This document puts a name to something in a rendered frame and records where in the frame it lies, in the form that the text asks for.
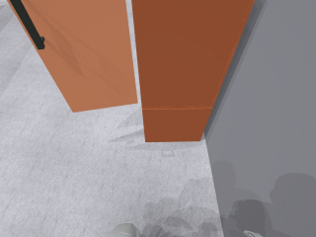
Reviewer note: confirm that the left robot thigh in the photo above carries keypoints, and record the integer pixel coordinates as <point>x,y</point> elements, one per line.
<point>124,230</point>

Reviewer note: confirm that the cupboard door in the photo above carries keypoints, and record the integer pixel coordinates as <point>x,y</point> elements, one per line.
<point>87,50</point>

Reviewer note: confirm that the handle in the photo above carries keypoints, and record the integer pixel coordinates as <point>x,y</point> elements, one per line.
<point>29,25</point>

